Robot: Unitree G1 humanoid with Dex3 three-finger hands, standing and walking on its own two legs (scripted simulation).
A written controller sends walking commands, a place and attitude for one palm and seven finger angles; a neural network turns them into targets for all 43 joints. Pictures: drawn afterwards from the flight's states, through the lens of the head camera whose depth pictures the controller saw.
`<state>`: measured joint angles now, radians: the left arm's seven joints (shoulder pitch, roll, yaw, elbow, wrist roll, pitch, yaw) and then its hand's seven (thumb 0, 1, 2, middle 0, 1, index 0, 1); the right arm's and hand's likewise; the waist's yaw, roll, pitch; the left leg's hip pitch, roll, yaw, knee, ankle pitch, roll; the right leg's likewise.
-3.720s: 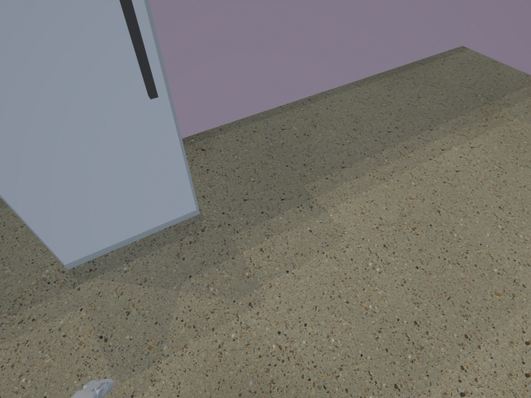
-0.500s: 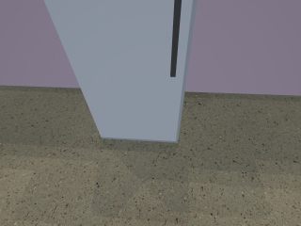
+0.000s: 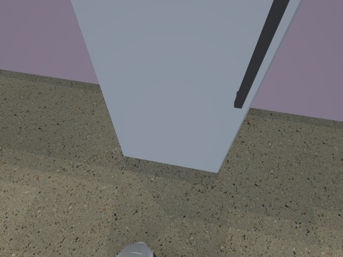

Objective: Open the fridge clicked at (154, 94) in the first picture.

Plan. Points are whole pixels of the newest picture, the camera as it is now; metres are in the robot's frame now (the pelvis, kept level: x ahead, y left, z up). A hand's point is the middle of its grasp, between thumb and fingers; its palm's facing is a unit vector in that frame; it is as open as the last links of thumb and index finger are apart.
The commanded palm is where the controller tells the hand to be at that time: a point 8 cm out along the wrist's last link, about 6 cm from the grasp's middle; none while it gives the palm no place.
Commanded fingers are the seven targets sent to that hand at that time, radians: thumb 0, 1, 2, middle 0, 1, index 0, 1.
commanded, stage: take the last steps up to it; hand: right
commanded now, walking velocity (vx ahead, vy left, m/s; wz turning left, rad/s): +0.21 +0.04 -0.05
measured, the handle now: (265, 31) +0.60 -0.15 +0.21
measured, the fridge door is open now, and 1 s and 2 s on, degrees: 0 0 0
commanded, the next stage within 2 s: come to a stop and stand still in 0.14 s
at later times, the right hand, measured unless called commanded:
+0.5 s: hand out of the picture +0.12 -0.17 -0.17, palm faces +0.07 +0.99 -0.14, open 7.3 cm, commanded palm none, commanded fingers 0.00 -0.90 -0.90 0.20 0.30 0.20 0.30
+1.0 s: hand out of the picture +0.11 -0.13 -0.13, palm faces +0.07 +0.97 -0.25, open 7.3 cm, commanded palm none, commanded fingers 0.00 -0.90 -0.90 0.20 0.30 0.20 0.30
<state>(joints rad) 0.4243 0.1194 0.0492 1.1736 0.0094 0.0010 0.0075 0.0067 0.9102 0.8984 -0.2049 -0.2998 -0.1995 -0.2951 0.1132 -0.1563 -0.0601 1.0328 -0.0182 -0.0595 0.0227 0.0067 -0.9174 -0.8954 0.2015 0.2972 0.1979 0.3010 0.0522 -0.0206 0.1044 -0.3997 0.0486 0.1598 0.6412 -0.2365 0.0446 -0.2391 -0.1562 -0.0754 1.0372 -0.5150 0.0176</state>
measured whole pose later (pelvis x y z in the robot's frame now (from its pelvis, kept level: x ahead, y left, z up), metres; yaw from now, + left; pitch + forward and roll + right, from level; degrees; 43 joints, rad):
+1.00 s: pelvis +0.09 +0.05 +0.03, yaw -1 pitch +0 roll -3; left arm 0.29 0.23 0.07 1.04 0.02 0.07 -0.01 0.01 0.91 0.90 -0.20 -0.30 -0.20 -0.29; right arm 0.28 -0.14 -0.03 1.02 -0.03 0.01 -0.02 0.01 -0.92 -0.89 0.21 0.30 0.20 0.30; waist -0.01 -0.02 0.02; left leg -0.23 0.09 0.05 0.45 -0.22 -0.01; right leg -0.40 -0.03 -0.05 0.92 -0.33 0.05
